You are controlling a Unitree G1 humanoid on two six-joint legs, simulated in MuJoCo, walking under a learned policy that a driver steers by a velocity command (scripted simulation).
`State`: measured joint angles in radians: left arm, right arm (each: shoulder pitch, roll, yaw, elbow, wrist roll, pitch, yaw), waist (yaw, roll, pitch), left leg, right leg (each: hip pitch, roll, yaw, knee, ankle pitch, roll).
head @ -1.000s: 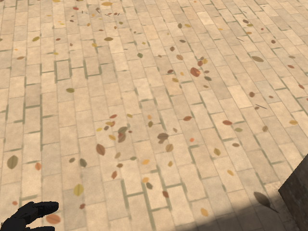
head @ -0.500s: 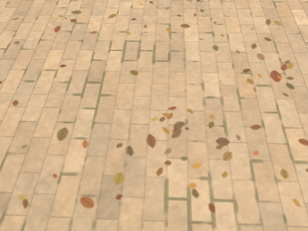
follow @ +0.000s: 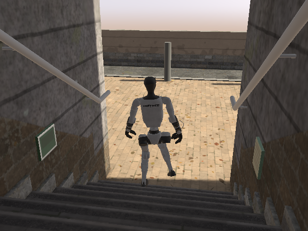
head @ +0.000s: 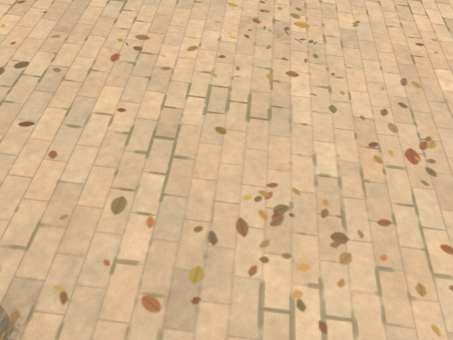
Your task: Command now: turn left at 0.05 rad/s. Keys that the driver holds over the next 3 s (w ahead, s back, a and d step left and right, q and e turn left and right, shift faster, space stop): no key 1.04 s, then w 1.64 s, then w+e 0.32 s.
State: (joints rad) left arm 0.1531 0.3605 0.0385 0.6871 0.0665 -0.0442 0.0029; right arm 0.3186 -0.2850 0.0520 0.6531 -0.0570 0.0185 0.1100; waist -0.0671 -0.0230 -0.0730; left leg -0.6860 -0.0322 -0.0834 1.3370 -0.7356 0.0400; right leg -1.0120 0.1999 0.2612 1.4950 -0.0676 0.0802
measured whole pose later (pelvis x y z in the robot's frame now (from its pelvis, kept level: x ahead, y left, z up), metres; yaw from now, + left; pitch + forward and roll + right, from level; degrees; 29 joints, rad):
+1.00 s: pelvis +0.14 -0.02 -0.07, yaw -2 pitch -1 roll -1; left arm 0.35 0.15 0.04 0.95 0.01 0.06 0.07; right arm 0.24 -0.13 -0.05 0.92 0.00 0.00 -0.02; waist 0.03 -0.01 0.03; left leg -0.31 0.00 -0.03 0.58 -0.25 0.00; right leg -0.24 -0.03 -0.01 0.55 -0.29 0.04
